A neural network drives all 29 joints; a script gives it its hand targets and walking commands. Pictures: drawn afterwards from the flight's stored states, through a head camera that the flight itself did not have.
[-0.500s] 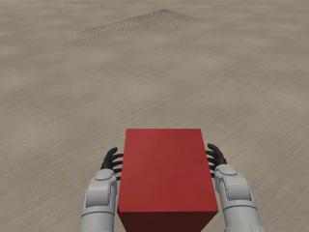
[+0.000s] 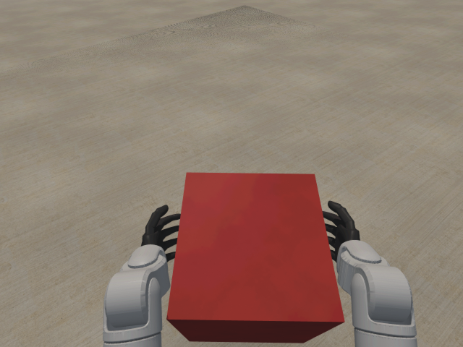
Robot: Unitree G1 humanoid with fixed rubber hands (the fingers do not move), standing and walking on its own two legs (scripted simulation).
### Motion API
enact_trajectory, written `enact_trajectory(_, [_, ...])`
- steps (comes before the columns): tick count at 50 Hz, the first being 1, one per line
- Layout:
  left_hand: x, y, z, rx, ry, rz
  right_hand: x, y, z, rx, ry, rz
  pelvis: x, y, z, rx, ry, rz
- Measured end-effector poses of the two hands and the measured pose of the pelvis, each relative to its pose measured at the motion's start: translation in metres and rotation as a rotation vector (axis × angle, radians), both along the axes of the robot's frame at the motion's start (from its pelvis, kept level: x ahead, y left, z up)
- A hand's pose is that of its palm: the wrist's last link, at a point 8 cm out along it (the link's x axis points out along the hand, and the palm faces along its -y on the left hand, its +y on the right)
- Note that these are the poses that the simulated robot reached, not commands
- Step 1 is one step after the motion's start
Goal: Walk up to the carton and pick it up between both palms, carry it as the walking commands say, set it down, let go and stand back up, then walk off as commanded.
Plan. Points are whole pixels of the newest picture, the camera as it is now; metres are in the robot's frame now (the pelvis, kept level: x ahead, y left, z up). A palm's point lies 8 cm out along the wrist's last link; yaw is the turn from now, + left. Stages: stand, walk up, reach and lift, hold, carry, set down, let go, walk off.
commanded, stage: carry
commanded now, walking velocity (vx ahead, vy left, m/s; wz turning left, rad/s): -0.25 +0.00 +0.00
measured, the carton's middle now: (248, 262) +0.27 -0.01 +0.03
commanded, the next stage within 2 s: none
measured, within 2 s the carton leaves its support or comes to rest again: neither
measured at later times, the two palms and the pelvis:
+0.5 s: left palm out of the picture +0.07 +0.13 +0.13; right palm out of the picture +0.05 -0.17 +0.12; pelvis -0.18 +0.00 +0.03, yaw -2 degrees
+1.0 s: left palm out of the picture -0.14 +0.15 +0.11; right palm out of the picture -0.15 -0.14 +0.10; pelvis -0.38 +0.01 +0.02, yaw -3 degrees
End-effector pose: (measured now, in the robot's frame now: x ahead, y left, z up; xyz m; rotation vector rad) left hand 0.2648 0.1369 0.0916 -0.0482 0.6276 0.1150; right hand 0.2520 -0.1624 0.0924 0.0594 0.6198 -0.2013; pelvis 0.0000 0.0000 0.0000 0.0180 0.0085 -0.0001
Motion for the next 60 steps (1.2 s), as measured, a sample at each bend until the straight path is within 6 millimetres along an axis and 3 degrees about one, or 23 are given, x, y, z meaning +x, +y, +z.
enact_trajectory(8, [-0.073, 0.014, -0.003, -0.014, 0.066, 0.023, -0.069, 0.014, -0.002, 0.009, 0.065, 0.007, -0.05, 0.007, 0.002, -0.045, -0.003, -0.049])
enact_trajectory(14, [-0.123, 0.004, 0.005, 0.013, 0.056, 0.035, -0.118, 0.004, -0.005, 0.043, 0.057, 0.013, -0.097, -0.003, 0.004, -0.053, 0.0, -0.056])
enact_trajectory(19, [-0.165, -0.006, 0.018, 0.019, 0.091, 0.007, -0.167, -0.006, 0.008, 0.057, 0.089, -0.022, -0.132, -0.004, 0.024, 0.011, 0.0, -0.057])
enact_trajectory(24, [-0.192, -0.01, 0.033, 0.032, 0.03, -0.023, -0.2, -0.009, 0.022, 0.067, 0.027, -0.048, -0.169, 0.001, 0.027, 0.031, 0.02, -0.047])
enact_trajectory(29, [-0.229, 0.005, 0.031, 0.008, 0.021, -0.009, -0.232, 0.005, 0.027, 0.039, 0.02, -0.031, -0.21, 0.01, 0.024, 0.03, 0.043, -0.036])
enact_trajectory(34, [-0.284, 0.03, 0.013, -0.039, 0.069, 0.032, -0.275, 0.029, 0.023, -0.005, 0.066, 0.008, -0.255, 0.023, 0.024, 0.031, 0.03, -0.024])
enact_trajectory(41, [-0.348, 0.047, 0.015, -0.047, 0.073, 0.078, -0.33, 0.046, 0.02, -0.008, 0.074, 0.05, -0.307, 0.027, 0.026, -0.03, 0.015, -0.016])
enact_trajectory(48, [-0.387, 0.028, 0.02, 0.0, 0.027, 0.053, -0.378, 0.028, 0.01, 0.032, 0.027, 0.03, -0.362, 0.017, 0.014, -0.023, 0.044, -0.049])
enact_trajectory(52, [-0.416, 0.008, 0.017, 0.03, 0.073, -0.004, -0.423, 0.009, 0.001, 0.064, 0.072, -0.028, -0.396, 0.012, 0.019, -0.019, 0.039, -0.048])
enact_trajectory(56, [-0.449, -0.002, 0.018, 0.03, 0.075, -0.045, -0.466, -0.001, 0.006, 0.065, 0.074, -0.07, -0.431, 0.013, 0.023, 0.012, 0.036, -0.046])
enact_trajectory(60, [-0.482, 0.002, 0.019, 0.016, 0.042, -0.054, -0.498, 0.003, 0.014, 0.049, 0.04, -0.077, -0.467, 0.018, 0.021, 0.014, 0.044, -0.04])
